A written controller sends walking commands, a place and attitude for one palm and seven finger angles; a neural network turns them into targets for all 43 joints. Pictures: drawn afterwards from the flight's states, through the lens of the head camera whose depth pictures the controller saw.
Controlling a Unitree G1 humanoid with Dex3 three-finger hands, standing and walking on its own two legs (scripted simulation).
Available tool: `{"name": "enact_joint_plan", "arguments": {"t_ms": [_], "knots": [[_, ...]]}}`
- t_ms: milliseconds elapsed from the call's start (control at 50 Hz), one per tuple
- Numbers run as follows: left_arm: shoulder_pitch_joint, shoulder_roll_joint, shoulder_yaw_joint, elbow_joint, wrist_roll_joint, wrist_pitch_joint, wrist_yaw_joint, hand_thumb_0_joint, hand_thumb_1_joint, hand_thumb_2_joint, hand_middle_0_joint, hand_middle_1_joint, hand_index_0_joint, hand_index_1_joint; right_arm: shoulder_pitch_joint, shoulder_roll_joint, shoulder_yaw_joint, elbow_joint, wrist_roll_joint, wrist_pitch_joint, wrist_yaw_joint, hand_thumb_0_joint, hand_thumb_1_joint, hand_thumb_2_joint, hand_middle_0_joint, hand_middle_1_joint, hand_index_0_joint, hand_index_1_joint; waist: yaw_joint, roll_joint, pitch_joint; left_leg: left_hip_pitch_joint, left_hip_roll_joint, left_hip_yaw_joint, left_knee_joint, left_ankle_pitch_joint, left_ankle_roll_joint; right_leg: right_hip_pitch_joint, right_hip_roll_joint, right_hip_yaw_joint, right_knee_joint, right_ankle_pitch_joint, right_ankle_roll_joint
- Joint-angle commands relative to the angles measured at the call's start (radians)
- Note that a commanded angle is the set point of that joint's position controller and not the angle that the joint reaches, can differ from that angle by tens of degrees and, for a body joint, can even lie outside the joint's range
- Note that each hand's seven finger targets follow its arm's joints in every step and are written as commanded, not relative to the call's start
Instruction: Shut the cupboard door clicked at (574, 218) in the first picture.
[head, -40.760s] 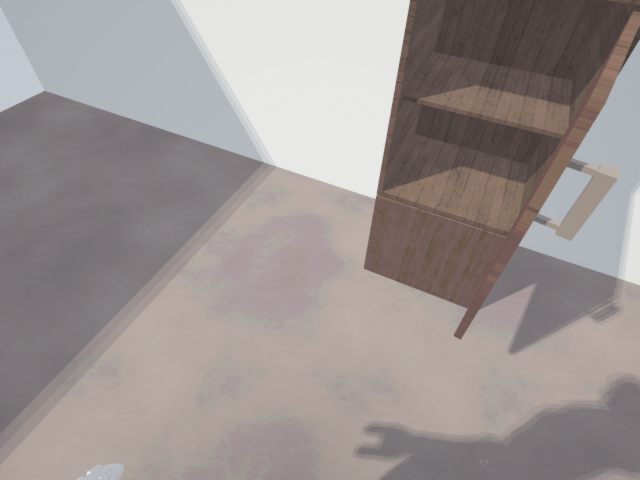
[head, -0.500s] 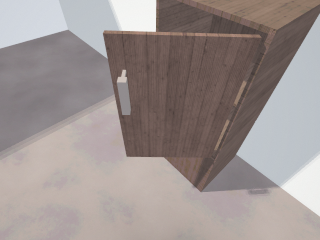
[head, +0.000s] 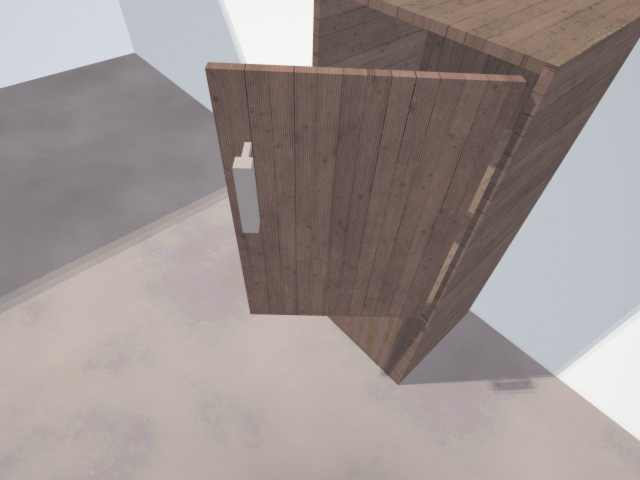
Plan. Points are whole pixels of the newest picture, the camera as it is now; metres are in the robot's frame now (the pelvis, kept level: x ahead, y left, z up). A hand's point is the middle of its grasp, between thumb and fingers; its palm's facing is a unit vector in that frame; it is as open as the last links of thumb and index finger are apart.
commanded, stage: look again from close up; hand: left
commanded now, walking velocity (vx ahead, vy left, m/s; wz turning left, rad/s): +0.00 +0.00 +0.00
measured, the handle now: (249, 188) +0.50 +0.15 +0.08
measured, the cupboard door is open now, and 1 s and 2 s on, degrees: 47 47 47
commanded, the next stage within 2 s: raise the hand and make a fist in 0.28 s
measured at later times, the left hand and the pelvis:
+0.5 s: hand out of the picture +0.14 +0.18 -0.09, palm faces +0.23 -0.96 -0.18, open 7.3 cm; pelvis +0.00 -0.02 -0.01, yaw +2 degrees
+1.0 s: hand (211, 445) +0.16 +0.14 -0.01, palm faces +0.05 -1.00 -0.06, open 5.2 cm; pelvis -0.02 -0.07 -0.09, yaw +4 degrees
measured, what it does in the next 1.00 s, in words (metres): lowers itself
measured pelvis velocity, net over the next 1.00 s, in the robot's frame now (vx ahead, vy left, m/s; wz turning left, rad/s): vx -0.02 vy -0.07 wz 0.07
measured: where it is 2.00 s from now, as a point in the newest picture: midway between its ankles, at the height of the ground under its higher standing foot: outside the picture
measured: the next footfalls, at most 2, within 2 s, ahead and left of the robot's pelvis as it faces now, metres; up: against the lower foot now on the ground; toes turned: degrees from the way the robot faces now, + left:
none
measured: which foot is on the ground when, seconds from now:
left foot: down 0.00-1.00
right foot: down 0.00-1.00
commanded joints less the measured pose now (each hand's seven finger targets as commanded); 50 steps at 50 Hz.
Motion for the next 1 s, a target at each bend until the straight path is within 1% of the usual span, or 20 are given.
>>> {"name": "enact_joint_plan", "arguments": {"t_ms": [0, 340, 360, 380, 400, 420, 440, 460, 480, 500, 540, 580, 600, 620, 680, 740, 780, 820, 880, 980], "knots": [[0.046, 0.104, 0.019, -0.030, -0.002, -0.019, 0.009, 0.000, 0.900, 0.900, -0.200, -0.300, -0.200, -0.300, 0.034, -0.115, -0.023, -0.030, 0.002, -0.015, -0.010, 0.000, -0.900, -0.900, 0.200, 0.300, 0.200, 0.300, -0.006, 0.015, 0.019, -0.016, 0.132, -0.138, -0.136, 0.037, -0.028, -0.009, -0.035, 0.040, -0.057, 0.061, -0.073], [0.021, 0.104, 0.024, -0.035, -0.005, -0.022, 0.012, 0.000, 0.900, 0.900, -0.200, -0.300, -0.200, -0.300, 0.036, -0.098, -0.017, 0.003, 0.002, -0.013, -0.012, 0.000, -0.900, -0.900, 0.200, 0.300, 0.200, 0.300, -0.003, 0.012, 0.021, -0.004, 0.130, -0.123, -0.121, 0.106, -0.038, 0.018, -0.039, 0.046, -0.076, 0.097, -0.076], [0.068, 0.116, 0.021, -0.001, 0.006, -0.024, 0.048, 0.000, 0.900, 0.900, -0.200, -0.300, -0.200, -0.300, -0.011, -0.136, -0.017, -0.061, 0.010, -0.016, -0.007, 0.000, -0.900, -0.900, 0.200, 0.300, 0.200, 0.300, 0.012, 0.033, 0.051, -0.037, 0.164, -0.089, 0.030, 0.177, -0.060, -0.017, -0.059, 0.046, -0.055, 0.163, -0.074], [-0.858, 0.743, 0.508, -1.678, -0.104, -0.297, 0.055, 0.000, 0.900, 0.900, -0.200, -0.300, -0.200, -0.300, 0.067, -0.349, -0.073, -0.381, 0.006, -0.201, -0.100, 0.000, -0.900, -0.900, 0.200, 0.300, 0.200, 0.300, -0.158, 0.075, -0.372, 0.243, 0.112, -0.153, 0.020, 0.350, -0.055, 0.035, 0.055, -0.054, 0.121, 0.236, -0.083], [-0.102, 0.186, 0.067, -1.368, -0.124, -0.215, 0.048, 0.000, 0.900, 0.900, -0.218, -0.320, -0.218, -0.320, -0.024, -0.181, -0.018, -0.389, 0.061, -0.272, -0.104, 0.000, -0.900, -0.900, 0.200, 0.300, 0.200, 0.300, -0.010, 0.378, -0.534, 0.351, 0.101, -0.121, 0.032, 0.486, -0.092, -0.070, 0.094, -0.105, 0.175, 0.060, -0.090], [0.169, -0.015, 0.015, -1.306, -0.191, -0.080, 0.052, 0.000, 0.900, 0.900, -0.237, -0.340, -0.237, -0.340, -0.061, -0.168, -0.011, -0.400, 0.037, -0.316, -0.081, 0.000, -0.900, -0.900, 0.200, 0.300, 0.200, 0.300, 0.006, 0.384, -0.404, 0.227, 0.116, -0.144, -0.025, 0.496, -0.143, -0.075, 0.085, -0.124, 0.185, -0.030, -0.086], [0.056, -0.005, 0.016, -1.177, -0.174, -0.082, 0.072, 0.000, 0.900, 0.900, -0.255, -0.360, -0.255, -0.360, -0.025, -0.154, -0.020, -0.363, 0.051, -0.341, -0.060, 0.000, -0.900, -0.900, 0.200, 0.300, 0.200, 0.300, -0.064, 0.167, -0.125, 0.010, 0.103, -0.162, -0.020, 0.247, -0.121, -0.170, 0.077, -0.120, 0.172, -0.061, -0.073], [0.000, -0.016, 0.032, -1.149, -0.178, -0.135, 0.060, 0.000, 0.900, 0.900, -0.273, -0.380, -0.273, -0.380, -0.026, -0.186, -0.046, -0.405, 0.037, -0.352, -0.043, 0.000, -0.900, -0.900, 0.200, 0.300, 0.200, 0.300, -0.077, 0.087, 0.029, -0.128, 0.073, -0.171, 0.010, -0.010, -0.102, -0.230, 0.073, -0.129, 0.122, -0.069, -0.077], [0.067, 0.016, 0.086, -1.053, -0.181, -0.201, 0.039, 0.000, 0.900, 0.900, -0.292, -0.400, -0.292, -0.400, -0.036, -0.196, -0.058, -0.433, 0.029, -0.360, -0.034, 0.000, -0.900, -0.900, 0.200, 0.300, 0.200, 0.300, -0.070, -0.017, 0.080, -0.241, 0.056, -0.173, 0.054, -0.149, -0.087, -0.295, 0.069, -0.136, 0.122, -0.132, -0.079], [0.195, -0.010, 0.105, -0.976, -0.197, -0.282, 0.001, 0.000, 0.900, 0.900, -0.310, -0.420, -0.310, -0.420, -0.051, -0.190, -0.067, -0.464, 0.020, -0.364, -0.023, 0.000, -0.900, -0.900, 0.200, 0.300, 0.200, 0.300, -0.035, -0.115, 0.062, -0.309, 0.045, -0.158, 0.116, -0.181, -0.085, -0.347, 0.079, -0.149, 0.170, -0.196, -0.081], [0.324, -0.022, 0.144, -0.895, -0.235, -0.461, -0.117, 0.000, 0.900, 0.900, -0.347, -0.460, -0.347, -0.460, -0.066, -0.177, -0.080, -0.522, 0.010, -0.366, 0.009, 0.000, -0.900, -0.900, 0.200, 0.300, 0.200, 0.300, 0.027, -0.179, -0.025, -0.414, 0.025, -0.113, 0.254, -0.144, -0.101, -0.411, 0.078, -0.141, 0.282, -0.246, -0.094], [0.361, 0.016, 0.185, -0.918, -0.275, -0.645, -0.260, 0.000, 0.900, 0.900, -0.383, -0.500, -0.383, -0.500, -0.091, -0.186, -0.099, -0.572, -0.001, -0.355, 0.031, 0.000, -0.900, -0.900, 0.200, 0.300, 0.200, 0.300, 0.052, -0.180, -0.120, -0.513, 0.016, -0.084, 0.393, -0.135, -0.100, -0.459, 0.066, -0.096, 0.390, -0.246, -0.104], [0.371, 0.079, 0.246, -0.916, -0.284, -0.685, -0.311, 0.000, 0.900, 0.900, -0.402, -0.520, -0.402, -0.520, -0.105, -0.191, -0.108, -0.611, 0.006, -0.347, 0.031, 0.000, -0.900, -0.900, 0.200, 0.300, 0.200, 0.300, 0.063, -0.149, -0.151, -0.563, 0.008, -0.070, 0.441, -0.144, -0.091, -0.461, 0.057, -0.062, 0.421, -0.247, -0.107], [0.381, 0.141, 0.305, -0.909, -0.287, -0.674, -0.337, 0.000, 0.900, 0.900, -0.420, -0.540, -0.420, -0.540, -0.105, -0.191, -0.111, -0.635, 0.016, -0.333, 0.030, 0.000, -0.900, -0.900, 0.200, 0.300, 0.200, 0.300, 0.086, -0.067, -0.172, -0.585, 0.004, -0.062, 0.458, -0.146, -0.081, -0.450, 0.052, -0.024, 0.432, -0.252, -0.111], [0.248, 0.158, 0.293, -1.165, -0.344, -0.565, -0.358, 0.000, 0.900, 0.900, -0.475, -0.600, -0.475, -0.600, -0.140, -0.192, -0.096, -0.752, 0.038, -0.308, 0.003, 0.000, -0.900, -0.900, 0.200, 0.300, 0.200, 0.300, 0.076, 0.056, -0.268, -0.575, -0.005, -0.053, 0.476, -0.198, -0.059, -0.442, 0.049, 0.022, 0.416, -0.344, -0.099], [0.099, 0.197, 0.298, -1.431, -0.347, -0.547, -0.308, 0.000, 0.900, 0.900, -0.530, -0.660, -0.530, -0.660, -0.095, -0.177, -0.087, -0.767, 0.038, -0.302, -0.030, 0.000, -0.900, -0.900, 0.200, 0.300, 0.200, 0.300, 0.024, 0.077, -0.343, -0.562, 0.015, -0.080, 0.547, -0.168, -0.043, -0.463, 0.053, 0.078, 0.401, -0.355, -0.088], [0.052, 0.179, 0.249, -1.530, -0.330, -0.575, -0.288, 0.000, 0.900, 0.900, -0.567, -0.700, -0.567, -0.700, -0.065, -0.173, -0.078, -0.747, 0.034, -0.307, -0.043, 0.000, -0.900, -0.900, 0.200, 0.300, 0.200, 0.300, -0.012, 0.100, -0.339, -0.535, 0.028, -0.093, 0.577, -0.126, -0.035, -0.492, 0.065, 0.062, 0.419, -0.272, -0.088], [-0.012, 0.176, 0.220, -1.544, -0.328, -0.592, -0.300, 0.000, 0.900, 0.900, -0.603, -0.740, -0.603, -0.740, -0.042, -0.179, -0.070, -0.713, 0.028, -0.311, -0.060, 0.000, -0.900, -0.900, 0.200, 0.300, 0.200, 0.300, -0.051, 0.059, -0.321, -0.541, 0.040, -0.109, 0.607, -0.101, -0.029, -0.514, 0.076, 0.052, 0.437, -0.200, -0.082], [0.056, 0.172, 0.211, -1.449, -0.335, -0.542, -0.351, 0.000, 0.900, 0.900, -0.658, -0.800, -0.658, -0.800, -0.040, -0.182, -0.068, -0.690, 0.037, -0.309, -0.073, 0.000, -0.900, -0.900, 0.200, 0.300, 0.200, 0.300, -0.048, 0.046, -0.317, -0.561, 0.043, -0.111, 0.609, -0.096, -0.033, -0.492, 0.073, 0.048, 0.431, -0.164, -0.073], [0.181, 0.215, 0.307, -1.375, -0.366, -0.340, -0.377, 0.000, 0.900, 0.900, -0.750, -0.900, -0.750, -0.900, -0.063, -0.161, -0.062, -0.723, 0.054, -0.267, -0.081, 0.000, -0.900, -0.900, 0.200, 0.300, 0.200, 0.300, 0.018, -0.013, -0.341, -0.559, 0.032, -0.105, 0.541, -0.069, -0.042, -0.332, 0.044, 0.079, 0.357, -0.132, -0.051]]}}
